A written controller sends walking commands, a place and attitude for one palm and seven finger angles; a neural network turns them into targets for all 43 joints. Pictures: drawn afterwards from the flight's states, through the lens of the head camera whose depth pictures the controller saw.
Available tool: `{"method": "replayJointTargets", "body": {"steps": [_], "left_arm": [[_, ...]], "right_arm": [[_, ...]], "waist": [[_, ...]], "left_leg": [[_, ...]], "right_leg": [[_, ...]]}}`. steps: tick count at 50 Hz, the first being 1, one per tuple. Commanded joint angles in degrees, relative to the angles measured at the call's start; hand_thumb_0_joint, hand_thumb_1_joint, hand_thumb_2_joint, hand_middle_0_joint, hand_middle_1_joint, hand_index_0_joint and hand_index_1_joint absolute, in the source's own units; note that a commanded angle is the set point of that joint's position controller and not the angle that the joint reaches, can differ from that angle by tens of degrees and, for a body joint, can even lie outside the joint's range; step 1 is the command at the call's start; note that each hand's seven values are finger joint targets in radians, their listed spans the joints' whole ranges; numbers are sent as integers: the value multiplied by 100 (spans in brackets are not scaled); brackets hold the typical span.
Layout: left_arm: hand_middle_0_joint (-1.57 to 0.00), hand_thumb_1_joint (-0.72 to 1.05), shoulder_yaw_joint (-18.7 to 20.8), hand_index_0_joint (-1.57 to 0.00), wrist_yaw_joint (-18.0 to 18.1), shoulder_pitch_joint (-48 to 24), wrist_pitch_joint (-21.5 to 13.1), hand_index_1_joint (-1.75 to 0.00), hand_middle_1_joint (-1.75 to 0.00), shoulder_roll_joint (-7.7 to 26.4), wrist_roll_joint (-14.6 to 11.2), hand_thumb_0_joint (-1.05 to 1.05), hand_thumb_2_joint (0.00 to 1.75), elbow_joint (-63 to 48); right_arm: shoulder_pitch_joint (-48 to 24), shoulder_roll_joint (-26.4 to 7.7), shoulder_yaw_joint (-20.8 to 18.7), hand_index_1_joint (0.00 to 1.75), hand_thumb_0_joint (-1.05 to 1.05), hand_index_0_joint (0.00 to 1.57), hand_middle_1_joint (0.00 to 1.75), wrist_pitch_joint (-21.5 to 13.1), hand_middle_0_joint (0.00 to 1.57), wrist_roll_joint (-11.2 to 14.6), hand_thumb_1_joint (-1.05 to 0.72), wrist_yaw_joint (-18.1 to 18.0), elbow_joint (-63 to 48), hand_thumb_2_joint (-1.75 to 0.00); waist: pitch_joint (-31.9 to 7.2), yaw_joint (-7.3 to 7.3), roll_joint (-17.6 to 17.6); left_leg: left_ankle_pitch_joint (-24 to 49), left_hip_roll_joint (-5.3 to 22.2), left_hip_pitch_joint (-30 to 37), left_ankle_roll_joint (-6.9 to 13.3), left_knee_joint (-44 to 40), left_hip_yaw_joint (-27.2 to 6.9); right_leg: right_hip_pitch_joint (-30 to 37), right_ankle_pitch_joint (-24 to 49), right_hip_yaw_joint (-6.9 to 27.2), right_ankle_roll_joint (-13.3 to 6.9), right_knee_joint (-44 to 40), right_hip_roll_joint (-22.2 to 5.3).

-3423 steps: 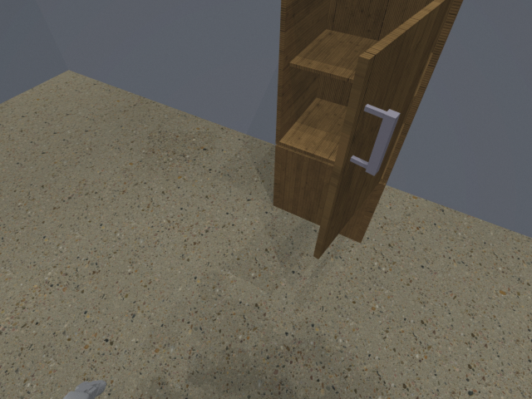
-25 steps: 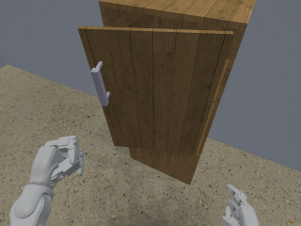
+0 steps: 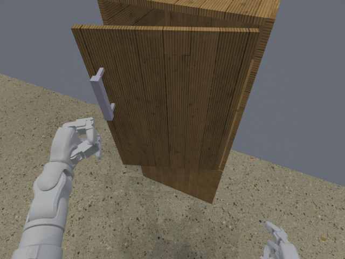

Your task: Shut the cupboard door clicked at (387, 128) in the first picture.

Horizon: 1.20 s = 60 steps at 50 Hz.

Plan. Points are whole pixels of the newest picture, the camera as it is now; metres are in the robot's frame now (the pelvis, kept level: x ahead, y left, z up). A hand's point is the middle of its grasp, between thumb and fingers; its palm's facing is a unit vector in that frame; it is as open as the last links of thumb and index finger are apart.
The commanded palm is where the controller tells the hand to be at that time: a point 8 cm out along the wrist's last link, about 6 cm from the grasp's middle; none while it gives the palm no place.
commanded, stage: bring the fist close to the handle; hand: left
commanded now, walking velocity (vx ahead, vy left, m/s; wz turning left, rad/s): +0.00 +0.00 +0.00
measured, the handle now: (105, 95) +0.50 +0.22 +0.10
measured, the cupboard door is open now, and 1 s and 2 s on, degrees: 19 19 3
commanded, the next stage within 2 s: push the door shut along its arc in 0.80 s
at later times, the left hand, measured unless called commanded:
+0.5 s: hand (104, 117) +0.41 +0.19 +0.11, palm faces +0.01 -1.00 -0.02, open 3.1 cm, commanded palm +0.38 +0.24 +0.10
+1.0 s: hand (106, 118) +0.41 +0.19 +0.10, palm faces -0.01 -1.00 -0.03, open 3.1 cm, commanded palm +0.40 +0.24 +0.10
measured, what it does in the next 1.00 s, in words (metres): stands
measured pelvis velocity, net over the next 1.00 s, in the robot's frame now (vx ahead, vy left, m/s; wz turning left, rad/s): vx -0.01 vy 0.01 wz -0.02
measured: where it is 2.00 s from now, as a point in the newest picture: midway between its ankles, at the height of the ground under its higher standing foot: outside the picture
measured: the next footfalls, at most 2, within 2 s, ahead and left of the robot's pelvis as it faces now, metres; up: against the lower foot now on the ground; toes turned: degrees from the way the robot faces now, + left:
none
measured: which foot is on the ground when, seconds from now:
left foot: down 0.00-1.00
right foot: down 0.00-1.00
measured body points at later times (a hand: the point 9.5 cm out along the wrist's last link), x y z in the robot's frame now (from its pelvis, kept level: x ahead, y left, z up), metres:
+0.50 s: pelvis +0.00 +0.00 +0.00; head +0.04 -0.01 +0.45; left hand +0.40 +0.24 +0.11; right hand +0.11 -0.26 -0.11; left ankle +0.01 +0.14 -0.71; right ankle +0.02 -0.12 -0.71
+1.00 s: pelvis -0.01 +0.01 +0.00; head +0.04 +0.00 +0.44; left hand +0.40 +0.24 +0.11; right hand +0.09 -0.25 -0.11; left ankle +0.01 +0.14 -0.71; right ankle +0.02 -0.12 -0.71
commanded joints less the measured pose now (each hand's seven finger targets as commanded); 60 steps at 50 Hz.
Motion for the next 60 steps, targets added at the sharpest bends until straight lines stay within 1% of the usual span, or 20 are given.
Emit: {"method": "replayJointTargets", "body": {"steps": [1,2,6,7,11,18,20,22,23,30,33,34,36,38,40,42,44,50,56,60], "left_arm": [[-130,90,564,-130,8,-2091,-508,-150,-150,1276,-85,0,90,-958],[-130,90,578,-130,2,-2146,-507,-150,-150,1305,-79,0,90,-718],[-130,90,442,-130,-89,-2647,-559,-150,-150,1224,-63,0,90,-448],[-130,90,578,-130,-74,-2717,-584,-150,-150,1396,-49,0,90,-355],[-130,90,386,-130,-106,-3115,-631,-150,-150,1206,-41,0,90,79],[-130,90,497,-130,-5,-4015,-790,-150,-150,1463,94,0,90,853],[-130,90,734,-130,17,-4361,-847,-150,-150,1753,125,0,90,1234],[-130,90,890,-130,-19,-4054,-936,-150,-150,1879,146,0,90,1311],[-130,90,623,-130,-74,-4009,-970,-150,-150,1593,145,0,90,1242],[-130,90,691,-130,-83,-4198,-1007,-150,-150,1642,101,0,90,1486],[-130,90,666,-130,-25,-4507,-1113,-150,-150,1688,140,0,90,1178],[-130,90,807,-130,-5,-4429,-1145,-150,-150,1825,151,0,90,1225],[-130,90,541,-130,-27,-4554,-1193,-150,-150,1562,153,0,90,1210],[-130,90,778,-130,-5,-4446,-1218,-150,-150,1802,128,0,90,1282],[-130,90,585,-130,-37,-4456,-1202,-150,-150,1587,156,0,90,1266],[-130,90,621,-130,-21,-4169,-1162,-150,-150,1582,137,0,90,1331],[-130,90,640,-130,-7,-4269,-1070,-150,-150,1588,115,0,90,1572],[-130,90,466,-130,-73,-5344,-1164,-150,-150,1733,249,0,90,1788],[-130,90,522,-130,-353,-5870,-1284,-150,-150,1962,274,0,90,2473],[-130,90,555,-130,-574,-6055,-1219,-150,-150,2144,262,0,90,3053]], "right_arm": [[-284,-714,-268,30,0,20,30,-170,20,4,-90,-37,-772,-90],[-229,-725,-270,30,0,20,30,-134,20,-2,-90,-47,-736,-90],[-167,-738,-294,30,0,20,30,-38,20,15,-90,-33,-718,-90],[-112,-765,-310,30,0,20,30,-6,20,8,-90,-44,-692,-90],[-48,-768,-316,30,0,20,30,90,20,20,-90,-27,-658,-90],[105,-788,-325,30,0,20,30,300,20,8,-90,-17,-555,-90],[204,-817,-338,30,0,20,30,364,20,-4,-90,-21,-465,-90],[229,-822,-360,30,0,20,30,416,20,-15,-90,-5,-555,-90],[206,-785,-344,30,0,20,30,424,20,-3,-90,22,-605,-90],[320,-835,-383,30,0,20,30,539,20,24,-90,36,-607,-90],[311,-808,-390,30,0,20,30,547,20,10,-90,24,-621,-90],[335,-813,-402,30,0,20,30,547,20,8,-90,18,-595,-90],[316,-787,-384,30,0,20,30,535,20,19,-90,24,-587,-90],[353,-824,-400,30,0,20,30,535,20,9,-90,14,-547,-90],[321,-786,-389,30,0,20,30,536,20,18,-90,24,-560,-90],[362,-813,-397,30,0,20,30,538,20,14,-90,31,-590,-90],[351,-819,-376,30,0,20,30,563,20,28,-90,40,-556,-90],[376,-849,-351,30,0,20,30,579,20,23,-90,8,-476,-90],[528,-905,-338,30,0,20,30,571,20,-5,-90,3,-382,-90],[648,-986,-322,30,0,20,30,625,20,2,-90,5,-374,-90]], "waist": [[-1552,-25,13],[-1448,-48,-253],[-1603,-102,47],[-1662,-89,-82],[-1673,-160,-60],[-1839,-247,-72],[-1804,-270,-202],[-2035,-120,-76],[-2121,-143,48],[-1803,-254,-285],[-2046,-270,18],[-2044,-229,-27],[-2008,-299,74],[-2099,-238,-34],[-2039,-264,168],[-2094,-218,-6],[-1791,-262,-176],[-1737,-509,-72],[-2110,-550,154],[-2009,-664,-107]], "left_leg": [[1231,-266,345,171,-579,-3],[1206,-254,265,194,-565,-4],[1279,-263,359,181,-548,3],[1336,-254,320,188,-526,-8],[1306,-260,312,180,-516,-17],[1180,-259,154,201,-458,-5],[1068,-253,17,204,-438,-14],[1235,-265,62,211,-427,19],[1302,-267,116,201,-441,25],[999,-243,-88,222,-479,36],[983,-255,34,238,-457,49],[1001,-239,46,227,-456,29],[924,-241,110,224,-464,20],[967,-232,74,223,-453,5],[1033,-242,130,213,-478,19],[1117,-236,130,224,-468,-4],[888,-225,-50,212,-508,-1],[625,-221,-19,230,-430,-59],[820,-231,-17,207,-270,-106],[753,-227,-393,228,-172,-106]], "right_leg": [[821,1500,157,-63,-568,184],[836,1481,184,-43,-612,186],[750,1648,174,-67,-562,194],[827,1674,180,-67,-547,193],[697,1714,162,-71,-533,201],[640,1625,223,-56,-505,189],[605,1522,253,-48,-515,197],[793,1686,260,-84,-457,207],[790,1783,239,-93,-419,207],[576,1515,224,-53,-507,250],[607,1455,277,-54,-504,250],[621,1468,265,-71,-489,269],[481,1375,243,-77,-495,285],[599,1413,247,-79,-479,287],[528,1496,221,-92,-469,282],[568,1515,179,-101,-450,308],[468,1362,188,-68,-519,287],[155,1046,222,-66,-509,287],[64,1246,235,-96,-326,277],[25,1276,275,-70,-278,265]]}}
